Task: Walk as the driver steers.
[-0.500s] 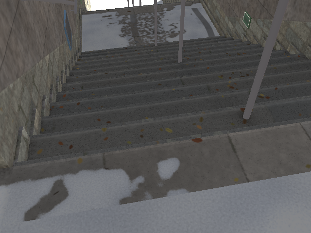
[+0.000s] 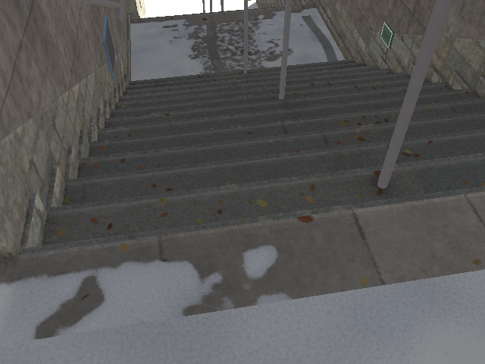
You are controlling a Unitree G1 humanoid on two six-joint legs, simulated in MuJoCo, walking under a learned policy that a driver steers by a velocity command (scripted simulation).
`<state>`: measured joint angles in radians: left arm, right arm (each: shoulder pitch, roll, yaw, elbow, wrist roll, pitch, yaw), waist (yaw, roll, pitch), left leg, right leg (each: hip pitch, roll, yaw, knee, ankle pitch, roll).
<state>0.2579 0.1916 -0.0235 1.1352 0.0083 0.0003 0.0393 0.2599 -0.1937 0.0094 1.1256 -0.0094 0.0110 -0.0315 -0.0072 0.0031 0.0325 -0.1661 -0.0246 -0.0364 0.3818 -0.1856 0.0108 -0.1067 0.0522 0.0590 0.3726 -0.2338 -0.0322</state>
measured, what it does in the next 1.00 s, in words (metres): walks ahead: right foot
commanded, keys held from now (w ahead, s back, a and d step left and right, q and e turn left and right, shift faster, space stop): no key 0.28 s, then w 0.72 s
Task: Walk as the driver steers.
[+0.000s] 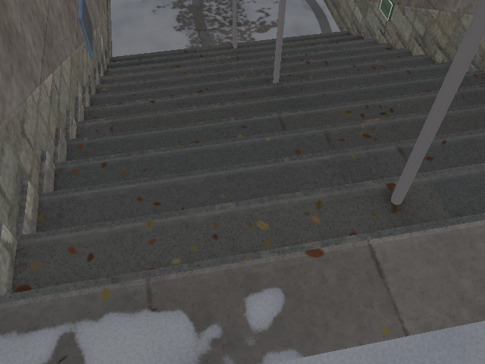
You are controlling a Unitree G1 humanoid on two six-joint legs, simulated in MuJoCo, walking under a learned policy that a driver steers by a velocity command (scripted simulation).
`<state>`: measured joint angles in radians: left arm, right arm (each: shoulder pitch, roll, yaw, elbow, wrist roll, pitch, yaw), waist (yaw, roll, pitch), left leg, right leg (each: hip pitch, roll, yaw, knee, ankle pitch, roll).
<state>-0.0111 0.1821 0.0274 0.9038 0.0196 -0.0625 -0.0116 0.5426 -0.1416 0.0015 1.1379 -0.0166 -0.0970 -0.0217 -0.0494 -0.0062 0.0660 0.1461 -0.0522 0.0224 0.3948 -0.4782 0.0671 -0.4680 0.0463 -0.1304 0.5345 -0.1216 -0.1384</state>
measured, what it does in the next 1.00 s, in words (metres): walks ahead, turning left: left foot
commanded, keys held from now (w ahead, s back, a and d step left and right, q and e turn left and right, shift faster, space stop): w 0.30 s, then w+q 0.56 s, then w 0.14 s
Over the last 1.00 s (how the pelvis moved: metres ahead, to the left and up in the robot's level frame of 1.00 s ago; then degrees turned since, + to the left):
0.26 0.03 -0.03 1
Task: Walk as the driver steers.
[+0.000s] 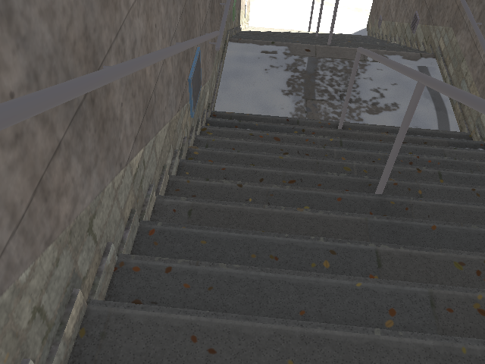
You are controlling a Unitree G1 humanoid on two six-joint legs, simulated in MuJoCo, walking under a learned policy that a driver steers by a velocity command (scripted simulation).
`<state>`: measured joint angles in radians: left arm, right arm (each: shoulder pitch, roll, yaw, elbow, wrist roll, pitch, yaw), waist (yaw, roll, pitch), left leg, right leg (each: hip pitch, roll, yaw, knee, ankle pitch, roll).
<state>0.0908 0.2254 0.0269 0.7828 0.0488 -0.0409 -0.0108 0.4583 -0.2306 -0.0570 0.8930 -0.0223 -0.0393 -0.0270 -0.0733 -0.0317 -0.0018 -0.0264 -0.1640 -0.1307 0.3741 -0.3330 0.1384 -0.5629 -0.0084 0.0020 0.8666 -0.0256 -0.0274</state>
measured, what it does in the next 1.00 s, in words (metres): goes down: right foot, then left foot 0.16 m lower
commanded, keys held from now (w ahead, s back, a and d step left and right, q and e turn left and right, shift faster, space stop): w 0.40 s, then w+e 0.28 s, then e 0.32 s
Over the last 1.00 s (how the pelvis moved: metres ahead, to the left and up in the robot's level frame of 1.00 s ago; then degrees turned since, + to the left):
0.54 0.06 0.02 18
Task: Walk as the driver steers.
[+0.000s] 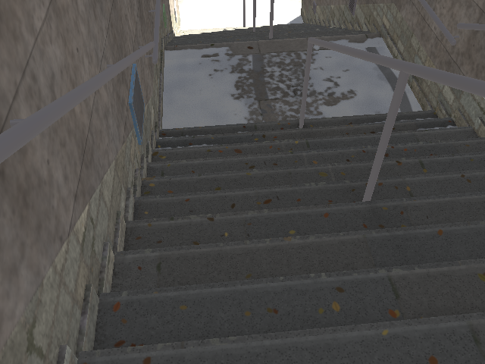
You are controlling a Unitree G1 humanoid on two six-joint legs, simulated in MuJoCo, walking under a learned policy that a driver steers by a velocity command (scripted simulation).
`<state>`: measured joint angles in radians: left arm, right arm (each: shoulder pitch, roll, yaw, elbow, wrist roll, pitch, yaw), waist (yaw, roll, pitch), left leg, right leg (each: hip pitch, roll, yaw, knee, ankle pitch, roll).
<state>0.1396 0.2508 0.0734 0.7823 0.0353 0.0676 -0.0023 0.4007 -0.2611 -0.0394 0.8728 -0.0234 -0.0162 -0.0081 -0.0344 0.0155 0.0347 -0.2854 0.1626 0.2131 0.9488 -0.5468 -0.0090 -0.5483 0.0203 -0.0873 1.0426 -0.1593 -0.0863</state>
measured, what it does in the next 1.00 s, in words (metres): steps on the spot, turning right: right foot, then left foot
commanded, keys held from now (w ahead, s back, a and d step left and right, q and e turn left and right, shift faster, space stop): e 0.30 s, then no key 0.08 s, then w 0.20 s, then no key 0.42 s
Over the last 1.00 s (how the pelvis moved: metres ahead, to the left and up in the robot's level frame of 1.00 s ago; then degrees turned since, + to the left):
0.41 0.04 -0.20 -13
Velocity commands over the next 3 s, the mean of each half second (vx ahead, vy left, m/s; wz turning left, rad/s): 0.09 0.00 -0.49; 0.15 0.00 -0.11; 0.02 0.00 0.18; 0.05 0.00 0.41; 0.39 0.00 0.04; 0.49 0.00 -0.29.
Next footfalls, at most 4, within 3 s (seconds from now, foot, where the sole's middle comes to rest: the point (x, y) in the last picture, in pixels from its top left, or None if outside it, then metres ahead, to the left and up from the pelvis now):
0.02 right None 0.08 -0.08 -0.73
0.58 left None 0.00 0.11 -0.73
0.92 right None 0.02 -0.12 -0.73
2.08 right None -0.04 -0.08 -0.73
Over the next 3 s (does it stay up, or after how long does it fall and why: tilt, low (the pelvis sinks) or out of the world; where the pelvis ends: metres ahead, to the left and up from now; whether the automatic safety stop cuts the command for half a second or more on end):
stays up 0.36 0.02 -0.16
